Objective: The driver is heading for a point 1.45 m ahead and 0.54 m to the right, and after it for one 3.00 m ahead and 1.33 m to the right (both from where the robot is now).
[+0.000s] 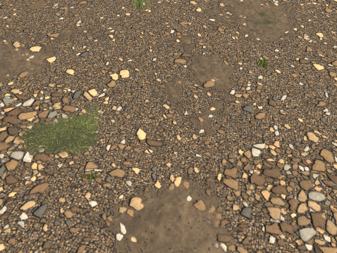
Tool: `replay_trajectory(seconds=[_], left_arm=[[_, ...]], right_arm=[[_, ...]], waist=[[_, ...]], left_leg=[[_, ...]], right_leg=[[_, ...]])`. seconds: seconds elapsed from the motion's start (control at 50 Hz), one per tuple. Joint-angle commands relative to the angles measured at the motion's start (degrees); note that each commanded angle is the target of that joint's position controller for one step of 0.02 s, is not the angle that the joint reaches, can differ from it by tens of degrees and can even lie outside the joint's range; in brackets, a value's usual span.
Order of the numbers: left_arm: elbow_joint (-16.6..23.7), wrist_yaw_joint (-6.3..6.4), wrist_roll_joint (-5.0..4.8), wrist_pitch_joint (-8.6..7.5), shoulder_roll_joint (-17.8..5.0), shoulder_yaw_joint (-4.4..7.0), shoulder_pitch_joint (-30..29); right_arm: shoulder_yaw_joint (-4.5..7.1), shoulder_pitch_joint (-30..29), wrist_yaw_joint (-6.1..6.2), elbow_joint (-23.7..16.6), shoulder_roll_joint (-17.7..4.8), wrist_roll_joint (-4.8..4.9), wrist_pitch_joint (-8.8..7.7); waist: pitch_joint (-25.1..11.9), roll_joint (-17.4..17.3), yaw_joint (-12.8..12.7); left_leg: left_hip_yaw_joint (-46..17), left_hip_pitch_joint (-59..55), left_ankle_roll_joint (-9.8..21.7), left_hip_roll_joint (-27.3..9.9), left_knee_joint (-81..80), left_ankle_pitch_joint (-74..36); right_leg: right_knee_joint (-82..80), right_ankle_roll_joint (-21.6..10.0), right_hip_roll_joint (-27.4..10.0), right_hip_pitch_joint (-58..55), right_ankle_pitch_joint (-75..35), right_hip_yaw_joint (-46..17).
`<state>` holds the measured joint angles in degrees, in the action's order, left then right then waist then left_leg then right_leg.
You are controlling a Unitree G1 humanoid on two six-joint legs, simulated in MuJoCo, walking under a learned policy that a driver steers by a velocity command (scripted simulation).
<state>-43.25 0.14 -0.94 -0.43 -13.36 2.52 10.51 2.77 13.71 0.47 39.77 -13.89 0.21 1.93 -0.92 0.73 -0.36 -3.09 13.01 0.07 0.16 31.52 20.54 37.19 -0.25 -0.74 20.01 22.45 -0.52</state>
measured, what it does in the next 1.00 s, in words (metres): walks ahead: right foot, then left foot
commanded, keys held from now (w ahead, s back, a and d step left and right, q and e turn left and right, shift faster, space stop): w+shift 0.40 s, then shift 0.44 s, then e+shift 0.16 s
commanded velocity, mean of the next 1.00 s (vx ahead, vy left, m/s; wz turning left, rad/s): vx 0.46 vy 0.00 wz -0.03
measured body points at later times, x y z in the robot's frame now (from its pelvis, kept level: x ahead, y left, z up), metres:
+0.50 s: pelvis +0.19 -0.06 +0.01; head +0.20 -0.07 +0.46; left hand +0.17 +0.21 -0.11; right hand +0.37 -0.30 -0.09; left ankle +0.29 +0.08 -0.66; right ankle +0.12 -0.14 -0.73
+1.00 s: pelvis +0.39 -0.03 +0.00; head +0.43 -0.03 +0.45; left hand +0.54 +0.24 -0.11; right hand +0.53 -0.29 -0.11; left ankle +0.49 +0.06 -0.73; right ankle +0.43 -0.18 -0.69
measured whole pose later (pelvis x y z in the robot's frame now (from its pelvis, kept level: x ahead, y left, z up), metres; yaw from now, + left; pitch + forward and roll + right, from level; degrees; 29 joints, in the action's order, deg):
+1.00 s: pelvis +0.39 -0.03 +0.00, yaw -4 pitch +1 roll +2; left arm -42.2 2.5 -0.7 2.4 -16.9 2.5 11.0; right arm 2.1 6.1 0.5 46.3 -13.8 -1.5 -2.2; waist 3.7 1.8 0.4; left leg 5.9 20.2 4.3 2.5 23.8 4.4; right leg 53.7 3.4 -5.0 30.5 22.2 -2.4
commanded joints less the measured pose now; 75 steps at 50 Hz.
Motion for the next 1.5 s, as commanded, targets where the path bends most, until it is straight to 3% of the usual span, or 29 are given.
replay_trajectory(seconds=[0.02,0.12,0.14,0.2,0.26,0.28,0.3,0.34,0.48,0.5,0.62,0.68,0.7,0.72,0.74,0.76,0.8,0.84,0.88,0.96,1.1,1.18,1.22,1.24,1.26,1.3,1.32,1.4,1.5], left_arm=[[8.9,-0.24,-2.04,-3.55,-8.4,2.53,-12.4],[7.9,-2.25,-0.27,-6.36,-4.6,1.63,-9.8],[7.7,-4.29,5.15,-3.42,-4.3,1.44,-8.6],[7.1,-4.54,2.78,-0.85,-6.0,2.06,-4.1],[-0.2,-1.84,3.56,-2.29,-11.9,4.19,21.1],[-0.2,-1.16,4.78,-3.17,-19.7,5.02,26.9],[1.7,-1.13,4.18,-2.90,-17.4,4.33,19.0],[3.1,-1.58,2.99,-3.09,-12.0,2.92,9.8],[-1.1,-1.42,1.70,-5.31,-7.7,1.20,13.2],[-0.1,-0.29,-0.29,-5.47,-7.9,1.36,11.3],[-3.0,1.23,-0.08,-3.95,-11.8,1.93,15.9],[-2.0,1.18,0.14,-2.78,-12.6,2.32,12.2],[-0.9,1.23,0.69,-2.67,-11.3,1.92,12.5],[-0.8,0.63,2.09,-2.84,-3.6,-0.27,21.7],[-3.9,0.01,0.43,-3.05,-4.6,-0.82,28.1],[-3.2,0.00,-0.90,-2.64,-10.0,0.80,22.3],[0.0,1.24,-0.07,-1.38,-10.0,1.13,11.1],[-0.1,1.87,0.61,0.65,-8.4,1.18,12.5],[-1.2,2.35,0.37,1.73,-5.4,0.46,14.9],[2.6,2.73,0.25,2.79,-9.4,1.59,7.2],[5.5,1.32,-0.04,3.45,-8.7,2.32,2.9],[-1.6,-0.38,-1.02,3.29,-10.4,4.36,18.5],[-3.9,0.07,-0.50,1.45,-12.7,4.25,26.2],[0.6,-0.78,0.80,-1.27,-15.8,4.09,19.7],[3.2,-0.65,1.22,-3.23,-16.0,4.33,12.7],[3.5,0.10,-0.04,-4.07,-14.1,3.80,11.1],[2.7,-0.48,2.20,-2.38,-16.2,4.64,11.6],[-0.1,-1.47,1.23,-2.05,-11.1,3.59,19.2],[-1.5,-0.48,1.65,-2.33,-11.5,4.05,23.5]], right_arm=[[3.70,6.6,0.27,-1.4,-13.2,-0.54,-3.68],[2.61,6.3,0.37,-1.3,-9.3,1.23,-6.15],[3.15,5.8,-0.75,-0.3,-11.7,-2.65,-5.75],[3.55,4.4,-1.90,0.4,-11.5,-1.59,-5.49],[2.42,0.6,-1.55,0.2,-8.1,-2.68,-5.93],[0.46,-2.9,-1.06,-4.9,-1.0,-1.70,-6.73],[0.84,-2.5,-0.93,-5.7,-3.6,-1.69,-6.77],[1.34,-2.2,-2.17,-4.1,-7.1,-2.58,-6.54],[-0.46,-6.8,-3.88,-3.8,-4.2,-2.98,-4.64],[-0.63,-9.1,-2.38,-4.7,-2.9,1.90,-6.61],[-0.44,-17.5,-4.08,-7.1,-4.4,0.51,-8.84],[1.76,-2.8,-3.39,-2.2,-8.4,-0.40,-8.54],[2.33,3.1,-2.58,-0.7,-10.9,-1.16,-8.30],[2.28,5.6,-2.07,-0.6,-14.3,-3.14,-7.78],[1.41,7.5,-2.55,-0.1,-10.5,-2.11,-7.58],[1.33,2.5,-2.63,-0.9,-9.0,-0.85,-6.84],[-0.40,-6.9,-2.29,-1.0,-4.5,-0.20,-6.30],[-0.15,-9.8,-2.23,0.0,-5.1,-1.83,-6.12],[0.00,-12.3,-2.07,1.0,-5.0,-2.78,-6.61],[2.39,-10.8,0.55,2.2,-11.1,-1.61,-5.06],[3.01,-12.5,2.47,2.4,-11.2,-0.67,-2.32],[3.68,-15.7,1.38,1.6,-11.2,1.73,-2.05],[1.57,-20.2,-0.31,0.3,-1.6,0.58,-2.63],[1.76,-24.1,-1.29,-4.1,-3.5,2.11,-4.67],[2.94,-25.4,-1.65,-4.3,-9.1,2.95,-6.87],[3.70,-22.5,-1.37,-1.6,-10.4,0.74,-8.54],[2.41,-17.0,-2.54,1.1,-8.3,-6.59,-5.44],[1.88,-18.7,-3.43,-0.2,-6.4,-3.26,-2.03],[1.29,-26.1,-3.45,-3.2,-6.9,-2.43,-3.24]], waist=[[9.8,-14.4,5.6],[3.3,-9.3,4.0],[2.2,-11.5,3.0],[3.9,-12.6,0.5],[-2.5,5.1,-12.8],[-5.4,23.8,-13.6],[-1.9,14.5,-9.0],[2.3,3.2,-2.4],[8.4,1.4,0.4],[6.7,2.2,-0.7],[4.1,4.0,-2.0],[-4.7,4.6,6.2],[-9.8,1.5,8.1],[-19.5,-14.1,3.4],[-31.4,-14.4,3.9],[-25.5,-8.1,4.2],[-9.8,-1.6,1.2],[-6.4,-4.8,-2.2],[-5.9,-6.4,-3.8],[-5.6,-6.4,-0.9],[-3.6,-6.2,-0.3],[-5.4,-4.8,-7.6],[6.3,15.4,-8.2],[6.8,15.9,-6.0],[9.3,9.8,-3.7],[6.3,5.3,-1.4],[4.8,6.5,-1.2],[4.2,5.5,-3.5],[6.0,7.6,-7.2]], left_leg=[[-32.5,-2.3,15.9,-20.0,-25.8,31.8],[-17.4,-8.7,10.8,-13.8,-22.6,10.4],[-11.7,-3.5,9.7,-8.9,-23.6,9.3],[-8.9,6.2,9.4,-9.6,-22.9,9.9],[-1.1,21.2,7.2,-3.0,9.6,-2.1],[0.7,34.9,5.2,4.0,32.2,13.0],[-7.0,41.7,6.4,4.2,40.8,6.8],[-3.3,38.7,5.8,-3.9,39.3,-4.5],[3.9,30.8,0.4,-5.7,21.9,-16.0],[1.1,32.0,0.6,-5.8,17.9,-18.1],[3.9,16.3,2.6,0.2,-2.5,-30.9],[5.2,-0.4,5.6,3.2,-5.0,-30.4],[1.2,-13.6,7.7,-2.5,-3.1,-45.6],[-17.6,-34.8,18.1,-20.1,3.5,-69.9],[-32.2,-40.0,23.7,-25.3,-0.7,-64.6],[-25.7,-31.4,21.1,-21.7,-4.3,-53.1],[-15.7,-11.8,16.3,-15.9,-9.6,-41.7],[-11.0,2.0,14.4,-12.5,-14.2,-35.6],[-5.0,8.4,14.4,-12.0,-15.8,-35.6],[-4.8,6.5,15.9,-16.3,-19.0,-17.7],[2.2,1.3,12.9,-17.7,-18.5,-12.5],[6.7,9.8,5.8,-14.4,-12.4,18.1],[11.8,35.9,0.1,-3.4,28.4,17.5],[0.0,46.4,0.9,0.7,30.0,11.4],[-2.7,47.2,2.3,-1.3,29.7,2.9],[-3.1,40.7,1.7,-2.7,23.5,-7.4],[1.3,32.9,-0.6,-2.1,23.2,-12.0],[2.9,30.6,-3.6,-1.1,21.7,-14.4],[2.3,33.1,-4.9,-0.3,11.9,-14.3]], right_leg=[[15.9,-1.6,-0.9,22.4,6.1,-0.4],[8.4,-2.9,-2.9,20.1,-5.5,0.8],[4.8,-1.5,0.3,10.9,-4.6,4.8],[-3.1,-0.7,1.6,-5.6,-7.0,7.5],[-8.7,-2.2,-2.5,-33.8,1.3,0.6],[-23.0,-5.6,-18.6,-36.5,28.8,-28.8],[-29.7,-9.6,-21.6,-29.3,36.9,-46.6],[-26.3,-9.5,-18.4,-20.0,24.7,-32.2],[-31.0,-10.6,-9.0,-11.5,-25.0,-7.3],[-28.3,-10.8,-9.9,-15.3,-30.2,-6.3],[-24.4,-7.8,-10.0,-17.4,-41.4,-2.0],[-6.8,-4.2,-7.3,-20.7,-55.4,-0.3],[5.8,-1.9,-4.4,-12.9,-45.7,0.5],[31.5,2.0,3.9,6.0,2.5,0.6],[42.8,2.6,6.5,10.6,18.0,-10.8],[43.2,2.7,2.8,11.6,14.5,-11.1],[34.5,3.6,-2.0,12.4,7.7,-6.0],[26.9,4.1,-3.8,3.1,3.4,-4.7],[19.3,4.6,-3.8,-3.0,4.1,-3.5],[18.9,3.5,-5.4,2.3,-1.7,-1.9],[12.1,1.8,-5.8,3.0,-2.2,2.0],[-1.5,-4.8,-0.5,-15.3,-0.6,9.0],[-14.1,-12.9,-13.4,-20.4,17.4,-20.2],[-30.7,-20.1,-19.4,-18.0,34.6,-46.6],[-34.1,-18.5,-20.5,-17.4,31.3,-45.5],[-30.3,-14.1,-16.7,-17.8,18.1,-35.5],[-31.1,-11.1,-11.0,-13.7,11.6,-28.2],[-29.8,-11.5,-7.1,-15.6,2.6,-23.6],[-28.2,-13.5,-7.3,-20.9,-1.0,-26.5]])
